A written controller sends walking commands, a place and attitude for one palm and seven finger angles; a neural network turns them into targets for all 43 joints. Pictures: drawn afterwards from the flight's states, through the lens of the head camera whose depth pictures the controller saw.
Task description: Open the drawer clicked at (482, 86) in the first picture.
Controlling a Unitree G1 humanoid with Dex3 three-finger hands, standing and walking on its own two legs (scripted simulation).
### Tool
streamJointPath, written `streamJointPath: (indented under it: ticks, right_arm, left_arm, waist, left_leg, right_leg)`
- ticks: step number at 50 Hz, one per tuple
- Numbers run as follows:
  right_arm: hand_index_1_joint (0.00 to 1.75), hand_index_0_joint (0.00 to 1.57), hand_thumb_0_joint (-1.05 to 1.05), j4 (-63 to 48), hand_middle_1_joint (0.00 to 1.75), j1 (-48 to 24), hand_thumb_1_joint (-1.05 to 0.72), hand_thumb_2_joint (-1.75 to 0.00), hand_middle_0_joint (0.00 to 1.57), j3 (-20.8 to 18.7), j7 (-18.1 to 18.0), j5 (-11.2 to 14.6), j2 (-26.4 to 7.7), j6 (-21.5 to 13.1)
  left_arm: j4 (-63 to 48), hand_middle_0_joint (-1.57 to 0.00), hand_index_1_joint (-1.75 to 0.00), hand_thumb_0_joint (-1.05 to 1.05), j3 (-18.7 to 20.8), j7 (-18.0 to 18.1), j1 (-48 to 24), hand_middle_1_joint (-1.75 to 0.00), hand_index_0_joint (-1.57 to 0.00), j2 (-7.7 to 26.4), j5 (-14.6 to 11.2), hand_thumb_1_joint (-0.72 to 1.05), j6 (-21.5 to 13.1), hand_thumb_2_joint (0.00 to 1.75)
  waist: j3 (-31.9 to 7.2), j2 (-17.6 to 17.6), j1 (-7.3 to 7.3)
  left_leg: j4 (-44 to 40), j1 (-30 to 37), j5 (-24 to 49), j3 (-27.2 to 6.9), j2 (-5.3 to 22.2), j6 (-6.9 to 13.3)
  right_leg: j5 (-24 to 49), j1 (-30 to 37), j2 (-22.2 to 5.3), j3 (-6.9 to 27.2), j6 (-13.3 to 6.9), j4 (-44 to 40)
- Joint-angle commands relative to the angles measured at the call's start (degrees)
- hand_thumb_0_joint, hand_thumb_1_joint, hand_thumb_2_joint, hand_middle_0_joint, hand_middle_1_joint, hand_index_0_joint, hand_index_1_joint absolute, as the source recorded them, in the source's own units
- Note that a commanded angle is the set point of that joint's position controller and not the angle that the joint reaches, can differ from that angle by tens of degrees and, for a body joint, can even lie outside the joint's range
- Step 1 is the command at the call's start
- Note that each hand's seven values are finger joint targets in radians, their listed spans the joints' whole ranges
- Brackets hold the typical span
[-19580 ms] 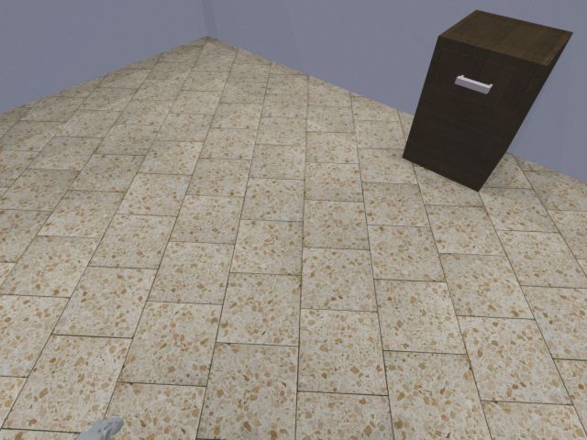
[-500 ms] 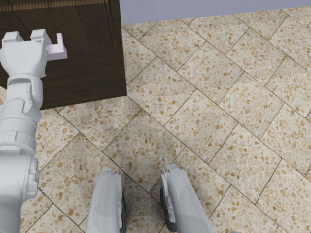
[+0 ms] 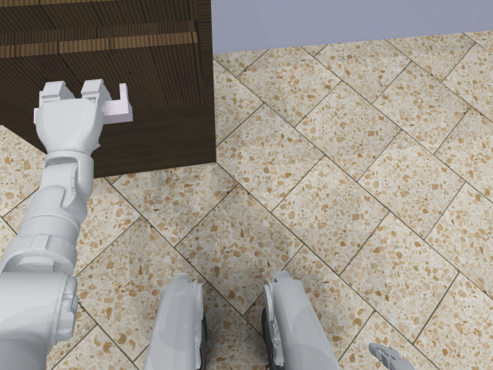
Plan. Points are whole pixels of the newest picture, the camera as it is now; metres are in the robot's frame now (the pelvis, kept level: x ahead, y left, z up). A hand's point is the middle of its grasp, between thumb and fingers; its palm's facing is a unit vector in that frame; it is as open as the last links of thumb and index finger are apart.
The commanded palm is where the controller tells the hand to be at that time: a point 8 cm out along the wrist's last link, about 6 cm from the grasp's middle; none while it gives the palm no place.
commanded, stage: pull the drawer open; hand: left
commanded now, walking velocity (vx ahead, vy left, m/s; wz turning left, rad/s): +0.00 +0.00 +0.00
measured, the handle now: (85, 103) +0.53 +0.26 -0.05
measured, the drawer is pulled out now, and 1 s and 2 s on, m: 0.04 0.08 0.12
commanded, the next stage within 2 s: none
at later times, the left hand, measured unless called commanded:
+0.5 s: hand (90, 153) +0.45 +0.25 -0.07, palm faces -0.04 -0.06 -1.00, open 6.0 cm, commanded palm +0.42 +0.23 -0.03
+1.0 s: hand (90, 162) +0.44 +0.25 -0.07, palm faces -0.04 -0.06 -1.00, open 6.0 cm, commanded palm +0.40 +0.24 -0.03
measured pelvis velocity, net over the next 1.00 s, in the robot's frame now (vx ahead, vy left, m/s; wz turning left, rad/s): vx -0.01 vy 0.00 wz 0.01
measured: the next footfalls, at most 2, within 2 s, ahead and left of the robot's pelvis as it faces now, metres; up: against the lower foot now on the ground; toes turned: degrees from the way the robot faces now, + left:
none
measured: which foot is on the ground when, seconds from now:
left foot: down 0.00-1.00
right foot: down 0.00-1.00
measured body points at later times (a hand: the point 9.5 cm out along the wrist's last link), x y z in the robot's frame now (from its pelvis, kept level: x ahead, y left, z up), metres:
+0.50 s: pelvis -0.01 +0.00 +0.00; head +0.19 +0.01 +0.41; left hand +0.45 +0.25 -0.02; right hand +0.05 -0.27 -0.14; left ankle +0.02 +0.11 -0.55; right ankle +0.02 -0.13 -0.55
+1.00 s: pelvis -0.01 +0.00 +0.00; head +0.19 +0.01 +0.41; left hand +0.43 +0.25 -0.02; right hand +0.08 -0.27 -0.14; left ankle +0.02 +0.11 -0.55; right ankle +0.02 -0.13 -0.55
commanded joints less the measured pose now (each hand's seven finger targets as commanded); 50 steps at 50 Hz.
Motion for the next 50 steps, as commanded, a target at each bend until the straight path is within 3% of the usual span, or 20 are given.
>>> streamJointPath:
  ticks: [1, 7, 9, 12, 13, 19, 21, 26, 30, 32, 33, 34, 40, 43, 47, 50]
  right_arm:
    - [0.3, 0.2, 0.0, -0.9, 0.3, 12.4, -0.9, -0.9, 0.2, -3.7, -0.5, -0.2, -9.5, -0.2]
    - [0.3, 0.2, 0.0, -1.1, 0.3, 11.8, -0.9, -0.9, 0.2, -3.6, -0.6, -0.1, -9.5, -0.2]
    - [0.3, 0.2, 0.0, -1.3, 0.3, 11.3, -0.9, -0.9, 0.2, -3.7, -0.6, -0.1, -9.4, -0.2]
    - [0.3, 0.2, 0.0, -1.0, 0.3, 11.1, -0.9, -0.9, 0.2, -3.7, -0.6, -0.1, -9.6, -0.4]
    - [0.3, 0.2, 0.0, -0.9, 0.3, 10.9, -0.9, -0.9, 0.2, -3.8, -0.6, -0.1, -9.4, -0.3]
    - [0.3, 0.2, 0.0, -0.3, 0.3, 10.6, -0.9, -0.9, 0.2, -3.8, -0.5, 0.1, -9.3, -0.8]
    - [0.3, 0.2, 0.0, -0.4, 0.3, 10.5, -0.9, -0.9, 0.2, -3.8, -0.7, 0.1, -9.4, -1.0]
    - [0.3, 0.2, 0.0, -0.7, 0.3, 10.1, -0.9, -0.9, 0.2, -3.8, -0.6, 0.3, -9.1, -1.1]
    - [0.3, 0.2, 0.0, -0.8, 0.3, 9.6, -0.9, -0.9, 0.2, -3.8, -0.8, 0.5, -9.1, -1.2]
    - [0.3, 0.2, 0.0, -0.7, 0.3, 9.6, -0.9, -0.9, 0.2, -3.8, -0.8, 0.5, -9.2, -1.3]
    - [0.3, 0.2, 0.0, -0.5, 0.3, 9.4, -0.9, -0.9, 0.2, -3.9, -0.9, 0.5, -9.1, -1.4]
    - [0.3, 0.2, 0.0, -0.4, 0.3, 9.3, -0.9, -0.9, 0.2, -3.9, -1.0, 0.5, -9.2, -1.5]
    - [0.3, 0.2, 0.0, -0.7, 0.3, 8.9, -0.9, -0.9, 0.2, -3.9, -1.1, 0.5, -8.9, -1.6]
    - [0.3, 0.2, 0.0, -1.0, 0.3, 8.8, -0.9, -0.9, 0.2, -3.9, -1.0, 0.6, -8.9, -1.5]
    - [0.3, 0.2, 0.0, -1.0, 0.3, 8.4, -0.9, -0.9, 0.2, -4.0, -1.0, 0.6, -8.8, -1.4]
    - [0.3, 0.2, 0.0, -1.2, 0.3, 8.5, -0.9, -0.9, 0.2, -4.2, -1.0, 0.6, -8.8, -1.4]
  left_arm:
    - [-6.9, -0.4, -1.35, 0.0, 1.9, 2.1, -9.5, -1.35, -0.4, 8.3, -0.5, 0.9, 0.1, 0.9]
    - [-7.5, -0.4, -1.35, 0.0, 3.3, 2.8, -7.7, -1.35, -0.4, 10.0, -0.3, 0.9, -0.4, 0.9]
    - [-7.1, -0.4, -1.35, 0.0, 2.0, 3.1, -6.6, -1.35, -0.4, 8.1, -0.2, 0.9, -0.3, 0.9]
    - [-7.5, -0.4, -1.35, 0.0, 2.8, 3.6, -7.4, -1.35, -0.4, 9.4, 0.2, 0.9, -0.7, 0.9]
    - [-7.0, -0.4, -1.35, 0.0, 1.7, 3.7, -7.3, -1.35, -0.4, 7.7, 0.3, 0.9, -0.5, 0.9]
    - [-5.5, -0.4, -1.35, 0.0, 0.9, 4.6, -7.5, -1.35, -0.4, 6.8, 0.3, 0.9, -0.2, 0.9]
    - [-5.8, -0.4, -1.35, 0.0, 2.7, 4.6, -6.7, -1.35, -0.4, 8.8, 0.0, 0.9, -0.3, 0.9]
    - [-7.6, -0.4, -1.35, 0.0, 2.9, 4.3, -3.8, -1.35, -0.4, 8.3, -0.7, 0.9, -0.4, 0.9]
    - [-7.2, -0.4, -1.35, 0.0, 2.6, 4.6, -2.6, -1.35, -0.4, 8.0, -0.5, 0.9, -0.5, 0.9]
    - [-7.2, -0.4, -1.35, 0.0, 2.4, 4.7, -2.8, -1.35, -0.4, 7.7, -0.3, 0.9, -0.7, 0.9]
    - [-6.6, -0.4, -1.35, 0.0, 1.7, 4.9, -2.7, -1.35, -0.4, 6.6, -0.4, 0.9, -0.5, 0.9]
    - [-6.6, -0.4, -1.35, 0.0, 2.3, 5.0, -2.8, -1.35, -0.4, 7.6, -0.2, 0.9, -0.5, 0.9]
    - [-6.6, -0.4, -1.35, 0.0, 3.0, 4.9, 0.4, -1.35, -0.4, 7.8, -0.4, 0.9, -0.4, 0.9]
    - [-8.3, -0.4, -1.35, 0.0, 3.3, 4.9, 1.3, -1.35, -0.4, 7.8, -0.4, 0.9, -0.5, 0.9]
    - [-8.8, -0.4, -1.35, 0.0, 2.0, 5.0, 1.5, -1.35, -0.4, 5.9, -0.7, 0.9, -0.3, 0.9]
    - [-10.4, -0.4, -1.35, 0.0, 2.7, 5.2, 3.0, -1.35, -0.4, 6.2, -0.8, 0.9, -0.3, 0.9]
  waist:
    - [-36.3, 6.0, 0.27]
    - [-36.2, 5.2, 1.24]
    - [-35.2, 4.9, 1.01]
    - [-34.4, 5.9, 1.35]
    - [-34.5, 5.1, 0.89]
    - [-32.8, 4.3, 0.69]
    - [-33.6, 3.7, 1.36]
    - [-35.3, 4.0, 2.32]
    - [-32.8, 2.6, 2.14]
    - [-32.6, 3.6, 2.14]
    - [-31.9, 2.2, 1.65]
    - [-31.7, 2.2, 1.78]
    - [-32.6, 1.0, 2.68]
    - [-33.4, 3.1, 3.52]
    - [-32.8, 2.0, 2.68]
    - [-34.9, 1.5, 3.44]
  left_leg:
    - [-8.4, 32.3, 33.6, 0.3, -0.1, 1.2]
    - [-9.1, 31.5, 31.9, 0.4, -0.2, 1.2]
    - [-9.3, 31.3, 30.8, 0.5, -0.3, 1.2]
    - [-9.7, 31.3, 29.6, 0.1, -0.2, 1.0]
    - [-9.5, 31.3, 29.3, 0.1, -0.2, 1.1]
    - [-9.7, 29.3, 25.9, 0.4, -0.4, 1.3]
    - [-9.7, 28.8, 26.0, 0.6, -0.4, 1.3]
    - [-10.0, 29.8, 27.2, 1.0, -0.7, 1.2]
    - [-9.9, 27.6, 24.9, 1.3, -0.8, 1.4]
    - [-10.1, 28.1, 24.9, 1.0, -0.8, 1.3]
    - [-9.9, 27.6, 24.3, 1.1, -0.8, 1.5]
    - [-9.6, 27.2, 24.1, 1.3, -0.8, 1.4]
    - [-9.1, 25.8, 24.5, 2.1, -1.2, 1.6]
    - [-9.7, 27.7, 25.9, 1.8, -1.2, 1.3]
    - [-9.7, 28.1, 26.3, 1.8, -1.2, 1.4]
    - [-9.7, 29.2, 28.2, 1.9, -1.2, 1.4]
  right_leg:
    - [31.4, 17.0, 0.2, -3.5, -3.6, -7.4]
    - [30.2, 18.3, 0.3, -3.5, -3.6, -7.6]
    - [28.9, 17.5, 0.4, -3.5, -3.7, -8.0]
    - [26.5, 16.0, 0.4, -3.6, -3.8, -7.8]
    - [26.1, 15.6, 0.5, -3.6, -3.7, -7.9]
    - [23.0, 14.8, 0.6, -3.5, -3.7, -8.5]
    - [23.9, 16.6, 0.5, -3.3, -3.6, -8.2]
    - [26.1, 18.7, 0.5, -2.8, -3.6, -8.4]
    - [24.3, 18.2, 0.6, -2.8, -3.5, -8.8]
    - [23.4, 17.1, 0.5, -2.9, -3.6, -8.5]
    - [23.1, 16.8, 0.6, -2.9, -3.5, -8.8]
    - [23.1, 16.7, 0.5, -2.7, -3.4, -8.7]
    - [25.7, 19.7, 0.5, -2.0, -3.4, -8.7]
    - [25.9, 19.3, 0.5, -2.3, -3.6, -8.2]
    - [26.5, 19.0, 0.4, -2.2, -3.3, -8.6]
    - [29.2, 21.0, 0.3, -2.1, -3.4, -8.4]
